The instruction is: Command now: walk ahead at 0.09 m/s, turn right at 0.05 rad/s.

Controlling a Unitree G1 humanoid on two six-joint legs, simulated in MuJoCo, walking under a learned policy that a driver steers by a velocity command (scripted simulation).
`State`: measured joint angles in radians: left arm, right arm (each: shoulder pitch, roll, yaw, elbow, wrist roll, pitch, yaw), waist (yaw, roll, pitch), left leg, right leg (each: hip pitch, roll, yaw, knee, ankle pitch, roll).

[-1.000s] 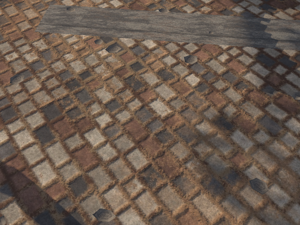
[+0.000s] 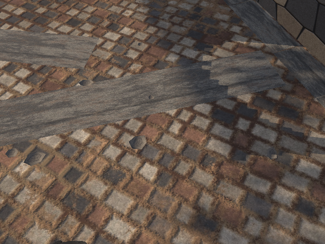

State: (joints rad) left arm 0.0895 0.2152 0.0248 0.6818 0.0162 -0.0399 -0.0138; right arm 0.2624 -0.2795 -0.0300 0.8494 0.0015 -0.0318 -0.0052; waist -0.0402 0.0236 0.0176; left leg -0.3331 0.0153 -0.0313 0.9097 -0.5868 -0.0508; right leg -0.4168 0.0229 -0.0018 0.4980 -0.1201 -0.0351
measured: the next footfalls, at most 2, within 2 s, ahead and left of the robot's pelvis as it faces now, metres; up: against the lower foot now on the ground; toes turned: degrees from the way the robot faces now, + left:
left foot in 0.18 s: +0.07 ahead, +0.15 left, +0.00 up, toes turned +0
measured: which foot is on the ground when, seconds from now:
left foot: up 0.00-0.16, down 0.18-1.00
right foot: down 0.00-1.00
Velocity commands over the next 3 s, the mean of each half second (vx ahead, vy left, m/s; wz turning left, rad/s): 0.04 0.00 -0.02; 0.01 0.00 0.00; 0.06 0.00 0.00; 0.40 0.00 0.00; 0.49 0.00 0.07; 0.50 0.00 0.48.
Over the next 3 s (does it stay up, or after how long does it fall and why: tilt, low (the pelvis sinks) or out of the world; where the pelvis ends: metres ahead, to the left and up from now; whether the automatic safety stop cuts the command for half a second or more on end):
stays up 0.85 0.04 0.01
